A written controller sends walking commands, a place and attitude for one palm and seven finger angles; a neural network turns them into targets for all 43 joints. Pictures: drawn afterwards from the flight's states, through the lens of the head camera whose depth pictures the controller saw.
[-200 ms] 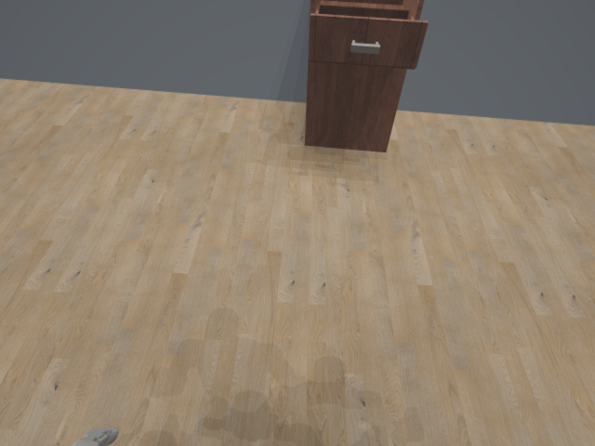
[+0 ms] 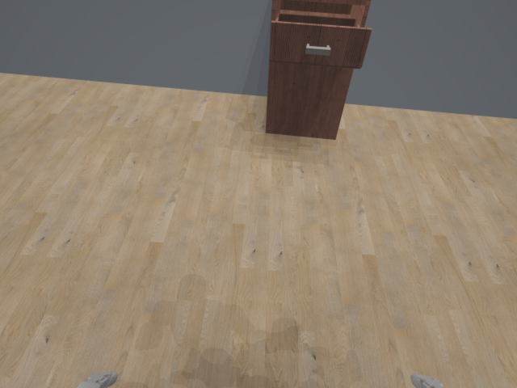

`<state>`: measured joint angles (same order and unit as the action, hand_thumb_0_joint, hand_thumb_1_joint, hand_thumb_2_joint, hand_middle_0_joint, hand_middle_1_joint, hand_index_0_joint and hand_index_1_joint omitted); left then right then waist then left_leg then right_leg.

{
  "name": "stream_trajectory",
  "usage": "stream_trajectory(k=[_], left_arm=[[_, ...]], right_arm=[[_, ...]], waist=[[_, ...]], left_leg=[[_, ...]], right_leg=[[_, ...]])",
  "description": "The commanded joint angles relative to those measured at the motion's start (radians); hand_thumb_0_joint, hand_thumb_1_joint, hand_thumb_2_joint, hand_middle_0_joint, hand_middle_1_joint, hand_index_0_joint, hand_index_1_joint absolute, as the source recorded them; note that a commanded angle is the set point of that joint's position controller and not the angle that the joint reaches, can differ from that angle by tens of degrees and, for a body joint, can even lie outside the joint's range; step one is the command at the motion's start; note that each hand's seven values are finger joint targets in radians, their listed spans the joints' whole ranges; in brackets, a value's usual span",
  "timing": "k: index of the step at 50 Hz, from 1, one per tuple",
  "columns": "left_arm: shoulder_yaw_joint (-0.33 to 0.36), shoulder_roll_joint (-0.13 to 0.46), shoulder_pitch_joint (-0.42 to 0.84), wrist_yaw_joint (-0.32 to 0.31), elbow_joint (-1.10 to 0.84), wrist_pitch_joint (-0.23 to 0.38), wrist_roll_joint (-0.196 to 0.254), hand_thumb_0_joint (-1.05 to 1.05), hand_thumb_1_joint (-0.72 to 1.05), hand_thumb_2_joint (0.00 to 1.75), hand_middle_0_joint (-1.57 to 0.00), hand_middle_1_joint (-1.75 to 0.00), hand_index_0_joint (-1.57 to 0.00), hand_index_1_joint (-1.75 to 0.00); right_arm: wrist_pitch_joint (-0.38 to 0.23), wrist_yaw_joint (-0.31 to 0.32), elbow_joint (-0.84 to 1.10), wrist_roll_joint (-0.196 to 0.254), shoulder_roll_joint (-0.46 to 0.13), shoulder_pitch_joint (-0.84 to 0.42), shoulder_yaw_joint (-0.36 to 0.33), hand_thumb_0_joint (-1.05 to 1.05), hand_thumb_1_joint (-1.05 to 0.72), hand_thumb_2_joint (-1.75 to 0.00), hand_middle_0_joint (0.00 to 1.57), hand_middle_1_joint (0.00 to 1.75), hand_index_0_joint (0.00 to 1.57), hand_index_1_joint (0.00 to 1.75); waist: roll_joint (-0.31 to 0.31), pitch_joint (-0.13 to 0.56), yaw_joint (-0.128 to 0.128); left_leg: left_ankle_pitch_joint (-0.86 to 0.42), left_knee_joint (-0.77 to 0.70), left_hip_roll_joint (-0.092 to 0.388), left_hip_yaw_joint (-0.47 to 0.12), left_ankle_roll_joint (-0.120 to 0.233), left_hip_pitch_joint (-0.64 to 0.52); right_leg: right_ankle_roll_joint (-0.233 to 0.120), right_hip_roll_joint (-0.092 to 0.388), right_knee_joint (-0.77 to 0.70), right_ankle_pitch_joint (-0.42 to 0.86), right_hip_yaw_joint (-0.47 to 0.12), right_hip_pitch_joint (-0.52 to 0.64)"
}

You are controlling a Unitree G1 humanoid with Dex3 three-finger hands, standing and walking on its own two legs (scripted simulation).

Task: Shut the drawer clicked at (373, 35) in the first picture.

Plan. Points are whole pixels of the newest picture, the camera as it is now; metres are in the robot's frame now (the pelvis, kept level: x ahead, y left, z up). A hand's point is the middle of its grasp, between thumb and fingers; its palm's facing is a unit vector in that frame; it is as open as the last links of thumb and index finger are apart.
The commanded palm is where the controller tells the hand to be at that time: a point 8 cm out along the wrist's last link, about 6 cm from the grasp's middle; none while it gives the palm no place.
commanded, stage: stand and wait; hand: left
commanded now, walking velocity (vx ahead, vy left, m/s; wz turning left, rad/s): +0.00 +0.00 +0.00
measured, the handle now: (317, 48) +1.41 -0.17 -0.07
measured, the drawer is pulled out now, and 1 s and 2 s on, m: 0.30 0.30 0.30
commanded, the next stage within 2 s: look at it before walking up in 0.62 s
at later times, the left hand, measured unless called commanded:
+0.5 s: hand out of the picture +0.06 +0.24 -0.15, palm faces -0.02 -0.94 -0.35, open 7.4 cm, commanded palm none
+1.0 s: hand out of the picture +0.05 +0.22 -0.15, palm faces -0.03 -0.94 -0.33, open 7.4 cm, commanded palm none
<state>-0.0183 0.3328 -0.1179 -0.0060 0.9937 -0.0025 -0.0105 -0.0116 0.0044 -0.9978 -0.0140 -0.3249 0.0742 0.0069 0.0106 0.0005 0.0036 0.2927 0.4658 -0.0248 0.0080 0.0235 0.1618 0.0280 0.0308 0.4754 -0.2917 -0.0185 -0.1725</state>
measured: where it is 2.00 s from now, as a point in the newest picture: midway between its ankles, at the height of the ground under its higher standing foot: outside the picture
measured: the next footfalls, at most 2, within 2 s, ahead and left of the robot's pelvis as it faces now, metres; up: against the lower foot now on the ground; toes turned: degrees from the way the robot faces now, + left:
none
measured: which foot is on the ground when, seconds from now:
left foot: down 0.00-1.00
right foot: down 0.00-1.00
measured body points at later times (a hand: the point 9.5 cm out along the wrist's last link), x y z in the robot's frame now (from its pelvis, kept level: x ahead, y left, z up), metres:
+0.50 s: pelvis -0.01 -0.01 +0.01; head -0.01 -0.01 +0.45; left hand +0.06 +0.29 -0.13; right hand +0.07 -0.31 -0.13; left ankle -0.03 +0.10 -0.74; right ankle -0.02 -0.14 -0.74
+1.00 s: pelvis -0.02 -0.02 +0.01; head -0.02 -0.02 +0.46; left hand +0.05 +0.27 -0.12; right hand +0.05 -0.32 -0.13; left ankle -0.03 +0.10 -0.74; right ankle -0.02 -0.14 -0.74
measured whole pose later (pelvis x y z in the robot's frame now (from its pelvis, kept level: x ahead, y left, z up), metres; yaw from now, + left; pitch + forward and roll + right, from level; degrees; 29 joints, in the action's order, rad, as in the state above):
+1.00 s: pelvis -0.02 -0.02 +0.01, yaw +0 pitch -1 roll +0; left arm -0.01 0.33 -0.14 0.00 1.08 0.00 -0.01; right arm -0.01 0.00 -1.11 -0.01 -0.34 0.13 0.01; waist 0.00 -0.02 0.00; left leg 0.20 0.37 0.00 0.00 -0.01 0.14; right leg 0.00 0.00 0.39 -0.21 -0.01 -0.16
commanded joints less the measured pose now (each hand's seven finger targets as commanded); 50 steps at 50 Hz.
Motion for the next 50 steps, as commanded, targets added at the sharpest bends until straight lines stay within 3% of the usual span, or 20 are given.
stream_trajectory(k=[1, 11, 26, 38, 50], left_arm=[[0.057, 0.210, 0.033, -0.012, -0.060, 0.021, 0.000, 0.00, 0.90, 0.90, -0.20, -0.30, -0.20, -0.30], [0.057, 0.208, 0.018, -0.011, -0.030, 0.023, 0.001, 0.00, 0.90, 0.90, -0.20, -0.30, -0.20, -0.30], [0.053, 0.216, 0.021, -0.008, 0.016, 0.025, 0.001, 0.00, 0.90, 0.90, -0.20, -0.30, -0.20, -0.30], [0.052, 0.212, 0.025, -0.006, 0.024, 0.025, 0.000, 0.00, 0.90, 0.90, -0.20, -0.30, -0.20, -0.30], [0.053, 0.210, 0.016, -0.005, 0.024, 0.028, -0.001, 0.00, 0.90, 0.90, -0.20, -0.30, -0.20, -0.30]], right_arm=[[-0.025, 0.013, 0.051, -0.001, -0.215, -0.045, -0.054, 0.00, -0.90, -0.90, 0.20, 0.30, 0.20, 0.30], [-0.026, 0.015, 0.016, 0.003, -0.215, -0.040, -0.051, 0.00, -0.90, -0.90, 0.20, 0.30, 0.20, 0.30], [-0.022, 0.010, -0.036, 0.006, -0.221, -0.017, -0.043, 0.00, -0.90, -0.90, 0.20, 0.30, 0.20, 0.30], [-0.025, 0.010, -0.050, 0.006, -0.220, -0.008, -0.041, 0.00, -0.90, -0.90, 0.20, 0.30, 0.20, 0.30], [-0.024, 0.008, -0.052, 0.007, -0.216, 0.001, -0.040, 0.00, -0.90, -0.90, 0.20, 0.30, 0.20, 0.30]], waist=[[-0.012, 0.072, -0.003], [-0.019, 0.073, -0.001], [-0.005, 0.023, 0.001], [-0.007, 0.010, -0.001], [-0.001, 0.028, -0.001]], left_leg=[[-0.343, -0.071, 0.131, -0.090, 0.022, -0.032], [-0.337, -0.088, 0.136, -0.092, 0.019, -0.050], [-0.215, -0.140, 0.139, -0.101, 0.011, -0.024], [-0.196, -0.158, 0.142, -0.106, 0.008, -0.022], [-0.189, -0.154, 0.141, -0.106, 0.005, -0.029]], right_leg=[[-0.057, 0.083, -0.047, 0.303, -0.055, 0.032], [-0.057, 0.088, -0.074, 0.311, -0.064, 0.049], [-0.058, 0.091, -0.130, 0.212, -0.084, 0.035], [-0.056, 0.085, -0.147, 0.177, -0.090, 0.018], [-0.059, 0.086, -0.158, 0.165, -0.099, 0.017]])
